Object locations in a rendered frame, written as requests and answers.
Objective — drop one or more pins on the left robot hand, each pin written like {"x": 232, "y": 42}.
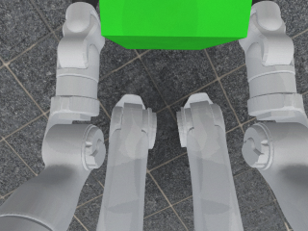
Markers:
{"x": 92, "y": 2}

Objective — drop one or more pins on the right robot thigh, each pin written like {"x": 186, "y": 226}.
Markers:
{"x": 214, "y": 198}

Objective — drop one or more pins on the carton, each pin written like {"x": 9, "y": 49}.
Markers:
{"x": 174, "y": 24}

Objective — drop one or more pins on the right robot forearm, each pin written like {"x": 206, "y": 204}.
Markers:
{"x": 270, "y": 67}

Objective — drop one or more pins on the right robot shin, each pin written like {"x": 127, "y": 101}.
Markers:
{"x": 215, "y": 108}

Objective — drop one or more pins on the robot left upper arm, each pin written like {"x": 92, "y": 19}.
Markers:
{"x": 48, "y": 201}

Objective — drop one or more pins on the left robot forearm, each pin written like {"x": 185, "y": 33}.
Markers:
{"x": 77, "y": 73}

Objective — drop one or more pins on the robot right upper arm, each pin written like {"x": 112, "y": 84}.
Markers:
{"x": 279, "y": 150}

